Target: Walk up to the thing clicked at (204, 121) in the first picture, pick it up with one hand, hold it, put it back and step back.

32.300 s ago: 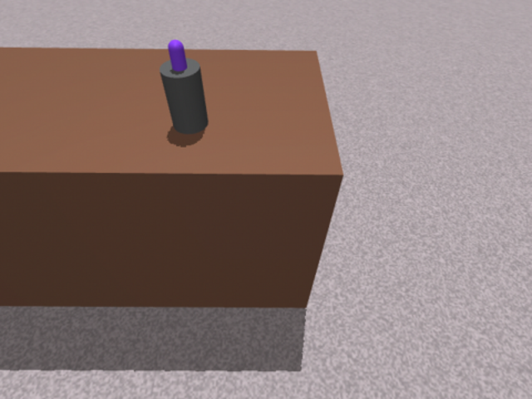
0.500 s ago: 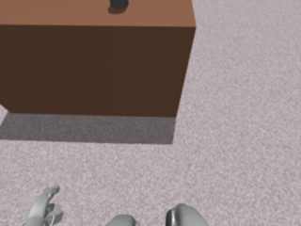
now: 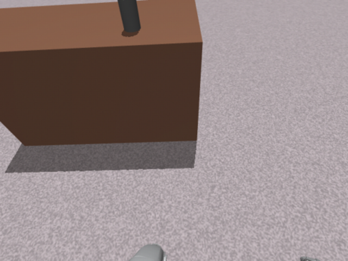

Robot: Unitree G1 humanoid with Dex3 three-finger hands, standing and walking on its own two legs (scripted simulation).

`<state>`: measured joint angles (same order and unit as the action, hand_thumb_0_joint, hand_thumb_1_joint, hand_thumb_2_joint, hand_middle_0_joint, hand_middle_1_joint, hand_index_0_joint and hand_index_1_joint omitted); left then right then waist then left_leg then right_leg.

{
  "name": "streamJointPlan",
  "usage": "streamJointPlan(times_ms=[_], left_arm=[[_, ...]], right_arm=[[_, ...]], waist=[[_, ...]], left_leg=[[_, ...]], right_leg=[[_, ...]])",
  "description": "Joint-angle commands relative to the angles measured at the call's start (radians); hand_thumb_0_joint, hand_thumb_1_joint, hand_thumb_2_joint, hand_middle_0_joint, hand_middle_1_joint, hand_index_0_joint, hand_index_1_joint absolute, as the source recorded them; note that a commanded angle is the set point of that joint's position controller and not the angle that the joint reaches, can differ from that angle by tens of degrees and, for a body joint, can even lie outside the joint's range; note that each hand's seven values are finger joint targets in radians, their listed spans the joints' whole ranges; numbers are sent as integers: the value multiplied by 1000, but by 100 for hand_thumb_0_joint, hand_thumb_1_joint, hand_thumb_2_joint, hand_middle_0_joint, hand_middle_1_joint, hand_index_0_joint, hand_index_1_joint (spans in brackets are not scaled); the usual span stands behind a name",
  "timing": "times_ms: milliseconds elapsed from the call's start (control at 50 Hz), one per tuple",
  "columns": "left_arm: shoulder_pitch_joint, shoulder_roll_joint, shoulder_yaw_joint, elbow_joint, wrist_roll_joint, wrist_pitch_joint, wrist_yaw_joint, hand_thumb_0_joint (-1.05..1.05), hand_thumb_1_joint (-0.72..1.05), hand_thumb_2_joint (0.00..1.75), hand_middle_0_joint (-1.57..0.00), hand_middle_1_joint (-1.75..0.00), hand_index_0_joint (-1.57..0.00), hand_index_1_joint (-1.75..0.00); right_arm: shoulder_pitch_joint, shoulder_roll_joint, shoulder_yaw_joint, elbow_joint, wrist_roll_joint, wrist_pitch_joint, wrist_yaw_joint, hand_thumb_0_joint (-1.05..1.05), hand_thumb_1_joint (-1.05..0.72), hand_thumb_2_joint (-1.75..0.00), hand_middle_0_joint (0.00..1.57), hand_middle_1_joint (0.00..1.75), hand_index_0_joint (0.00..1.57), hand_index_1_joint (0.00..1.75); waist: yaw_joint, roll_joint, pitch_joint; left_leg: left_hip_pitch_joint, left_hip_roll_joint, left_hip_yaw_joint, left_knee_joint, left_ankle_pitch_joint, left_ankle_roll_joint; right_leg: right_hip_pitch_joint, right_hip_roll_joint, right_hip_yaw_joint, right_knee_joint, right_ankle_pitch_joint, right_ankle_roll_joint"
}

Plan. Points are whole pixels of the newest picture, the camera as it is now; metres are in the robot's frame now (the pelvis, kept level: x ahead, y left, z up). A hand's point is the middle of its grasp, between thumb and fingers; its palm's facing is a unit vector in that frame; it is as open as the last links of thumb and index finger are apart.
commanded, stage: step back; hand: left
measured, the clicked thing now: (128, 7) +1.15 +0.31 +0.09
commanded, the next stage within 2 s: stand in 1.00 s
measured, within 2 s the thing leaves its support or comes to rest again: neither
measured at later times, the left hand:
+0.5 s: hand out of the picture +0.06 +0.29 -0.15, palm faces +0.06 -0.92 -0.39, open 7.4 cm
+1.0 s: hand out of the picture +0.13 +0.31 -0.15, palm faces +0.10 -0.92 -0.37, open 7.4 cm
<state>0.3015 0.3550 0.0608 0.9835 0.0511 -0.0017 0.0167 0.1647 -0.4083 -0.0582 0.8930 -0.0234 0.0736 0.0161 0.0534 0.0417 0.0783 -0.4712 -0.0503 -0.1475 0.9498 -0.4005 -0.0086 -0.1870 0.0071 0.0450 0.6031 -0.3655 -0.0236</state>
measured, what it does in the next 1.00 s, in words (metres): steps on the spot: left foot, then right foot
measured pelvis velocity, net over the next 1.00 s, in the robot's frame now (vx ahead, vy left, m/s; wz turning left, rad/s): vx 0.05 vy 0.03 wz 0.10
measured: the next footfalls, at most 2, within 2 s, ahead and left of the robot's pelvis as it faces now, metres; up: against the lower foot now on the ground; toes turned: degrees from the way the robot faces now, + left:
left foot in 0.20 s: +0.06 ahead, +0.17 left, +0.00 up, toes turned +6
right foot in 0.50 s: +0.11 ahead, -0.10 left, +0.00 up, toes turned +3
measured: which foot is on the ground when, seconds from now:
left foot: up 0.00-0.18, down 0.20-1.00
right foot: down 0.00-0.24, up 0.26-0.48, down 0.50-1.00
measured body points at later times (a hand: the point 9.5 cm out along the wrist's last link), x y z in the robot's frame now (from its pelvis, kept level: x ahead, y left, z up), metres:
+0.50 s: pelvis +0.00 +0.01 +0.00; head +0.02 +0.01 +0.45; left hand +0.06 +0.34 -0.12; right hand +0.09 -0.30 -0.12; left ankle -0.01 +0.15 -0.73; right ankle +0.07 -0.10 -0.73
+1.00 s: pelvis +0.05 +0.03 +0.00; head +0.07 +0.04 +0.45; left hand +0.12 +0.35 -0.12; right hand +0.16 -0.26 -0.13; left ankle +0.02 +0.16 -0.73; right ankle +0.07 -0.10 -0.73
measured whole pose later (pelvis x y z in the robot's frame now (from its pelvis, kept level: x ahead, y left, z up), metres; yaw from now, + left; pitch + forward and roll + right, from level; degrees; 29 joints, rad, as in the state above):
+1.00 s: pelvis +0.05 +0.03 +0.00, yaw +5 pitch -2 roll +0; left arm 0.08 0.37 0.03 1.04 0.01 -0.02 0.01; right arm 0.12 -0.34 -0.03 1.07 -0.02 0.00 0.00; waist 0.01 -0.01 0.08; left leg -0.21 0.02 0.01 0.58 -0.34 -0.02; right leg -0.25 -0.04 -0.02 0.59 -0.30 0.02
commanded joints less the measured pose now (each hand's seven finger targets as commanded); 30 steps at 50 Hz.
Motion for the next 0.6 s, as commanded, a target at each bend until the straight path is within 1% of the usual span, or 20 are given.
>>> streamJointPlan(times_ms=[0, 40, 80, 120, 160, 180, 200, 220, 240, 260, 320, 400, 440, 460, 480, 500, 520, 540, 560, 580], left_arm=[[-94, 279, 73, -112, -9, -57, 13, 0, 90, 90, -20, -30, -20, -30], [-30, 303, 83, -94, -3, -57, 8, 0, 90, 90, -20, -30, -20, -30], [-25, 310, 92, -94, -4, -52, 4, 0, 90, 90, -20, -30, -20, -30], [-65, 325, 91, -111, -9, -44, -1, 0, 90, 90, -20, -30, -20, -30], [-94, 313, 73, -119, -16, -33, -7, 0, 90, 90, -20, -30, -20, -30], [-77, 268, 53, -122, -16, -30, -8, 0, 90, 90, -20, -30, -20, -30], [-70, 218, 36, -124, -19, -29, -9, 0, 90, 90, -20, -30, -20, -30], [-107, 159, 19, -152, -35, -32, -13, 0, 90, 90, -20, -30, -20, -30], [-176, 253, 50, -146, -25, -29, -4, 0, 90, 90, -20, -30, -20, -30], [-176, 280, 49, -147, -26, -33, -5, 0, 90, 90, -20, -30, -20, -30], [-97, 253, 46, -106, -28, -46, -23, 0, 90, 90, -20, -30, -20, -30], [-91, 212, 43, -83, -33, -45, -31, 0, 90, 90, -20, -30, -20, -30], [-65, 206, 46, -55, -32, -52, -21, 0, 90, 90, -20, -30, -20, -30], [-22, 198, 47, -33, -32, -57, -13, 0, 90, 90, -20, -30, -20, -30], [2, 219, 55, -20, -28, -62, -3, 0, 90, 90, -20, -30, -20, -30], [-3, 284, 71, -28, -14, -70, 7, 0, 90, 90, -20, -30, -20, -30], [-64, 342, 76, -55, -14, -72, 10, 0, 90, 90, -20, -30, -20, -30], [-163, 366, 74, -79, -13, -66, 5, 0, 90, 90, -20, -30, -20, -30], [-221, 341, 68, -93, -14, -62, 4, 0, 90, 90, -20, -30, -20, -30], [-220, 300, 58, -94, -19, -63, 3, 0, 90, 90, -20, -30, -20, -30]], right_arm=[[-25, -157, -43, -46, -2, -45, -6, 0, -90, -90, 20, 30, 20, 30], [-73, -157, -40, -63, -11, -56, 1, 0, -90, -90, 20, 30, 20, 30], [-77, -155, -39, -58, -17, -72, 5, 0, -90, -90, 20, 30, 20, 30], [-47, -165, -47, -43, -16, -86, 10, 0, -90, -90, 20, 30, 20, 30], [19, -161, -58, -7, -14, -97, 11, 0, -90, -90, 20, 30, 20, 30], [57, -165, -64, 13, -14, -103, 7, 0, -90, -90, 20, 30, 20, 30], [118, -188, -78, 30, -18, -110, 0, 0, -90, -90, 20, 30, 20, 30], [165, -288, -100, 28, -23, -114, -6, 0, -90, -90, 20, 30, 20, 30], [182, -342, -109, 27, -13, -112, -4, 0, -90, -90, 20, 30, 20, 30], [151, -338, -111, 20, -11, -109, -4, 0, -90, -90, 20, 30, 20, 30], [50, -229, -76, -8, -17, -116, -7, 0, -90, -90, 20, 30, 20, 30], [27, -216, -68, -13, -16, -114, -6, 0, -90, -90, 20, 30, 20, 30], [-28, -195, -54, -25, -7, -99, -7, 0, -90, -90, 20, 30, 20, 30], [-48, -169, -41, -30, 3, -91, -8, 0, -90, -90, 20, 30, 20, 30], [-42, -116, -22, -30, 10, -86, -11, 0, -90, -90, 20, 30, 20, 30], [-12, -71, -5, -40, 19, -86, -16, 0, -90, -90, 20, 30, 20, 30], [19, -65, -2, -25, 13, -77, -25, 0, -90, -90, 20, 30, 20, 30], [42, -154, -32, 14, 7, -67, -32, 0, -90, -90, 20, 30, 20, 30], [73, -175, -41, 38, 5, -69, -30, 0, -90, -90, 20, 30, 20, 30], [60, -163, -33, 45, 11, -72, -27, 0, -90, -90, 20, 30, 20, 30]], waist=[[-19, -155, 12], [28, -225, 20], [40, -254, 16], [13, -275, -1], [-31, -220, -26], [-41, -144, -68], [-71, -39, -117], [-106, 196, -120], [-131, 100, -68], [-113, 77, -15], [-56, 72, 24], [-63, 147, 5], [-30, 143, -26], [6, 120, -54], [24, 44, -84], [13, -132, -107], [-4, -189, -90], [-23, -155, -39], [-52, -146, 4], [-54, -118, 0]], left_leg=[[-8, 6, -1, 4, 35, -18], [-95, 29, 38, -109, -7, -20], [-62, 49, 74, -215, -63, -19], [42, 54, 125, -317, -98, -6], [235, 20, 188, -485, 38, 18], [352, -3, 179, -538, 83, 28], [475, 87, 21, -567, 52, 61], [536, 319, -379, -681, -138, 171], [410, 413, -491, -711, -242, 283], [338, 431, -468, -717, -249, 315], [310, 294, -195, -659, -67, 223], [195, 247, -88, -635, 37, 192], [108, 217, -14, -541, 86, 157], [73, 198, 24, -446, 121, 126], [31, 158, 61, -343, 112, 86], [-44, 68, 94, -185, 35, 38], [-44, 20, 74, -112, -167, 13], [77, 58, 35, -36, -198, 10], [125, 87, 43, -51, -168, 9], [110, 87, 39, -112, -162, 15]], right_leg=[[-74, -191, 170, -272, -13, -109], [67, -221, 202, -268, -61, -123], [85, -257, 208, -261, -75, -146], [30, -290, 208, -244, -46, -163], [-59, -250, 119, -156, 36, -127], [-85, -197, 55, -36, 125, -96], [-193, -142, 1, 139, 143, -63], [-433, 10, -111, 353, -114, -6], [-425, -30, 0, 399, -252, -14], [-401, -59, 28, 388, -260, -16], [-361, -81, 3, 294, -125, -14], [-176, -40, -65, 117, -43, 6], [-14, -14, -101, -45, 76, 9], [90, 6, -108, -127, 143, 9], [171, -24, -48, -181, 188, 5], [201, -173, 200, -253, 162, -34], [67, -364, 451, -354, -39, -114], [-122, -418, 493, -360, -184, -205], [-197, -395, 445, -336, -164, -222], [-158, -338, 347, -300, -63, -189]])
